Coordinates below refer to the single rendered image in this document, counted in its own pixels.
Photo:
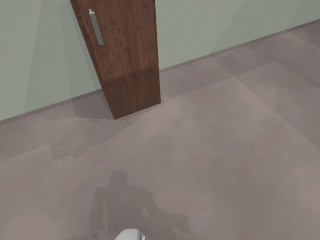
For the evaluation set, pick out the robot left thigh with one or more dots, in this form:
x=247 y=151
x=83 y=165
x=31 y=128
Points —
x=131 y=234

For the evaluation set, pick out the handle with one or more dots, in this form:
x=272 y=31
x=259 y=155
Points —
x=96 y=27

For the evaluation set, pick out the cupboard door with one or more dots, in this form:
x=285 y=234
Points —
x=128 y=34

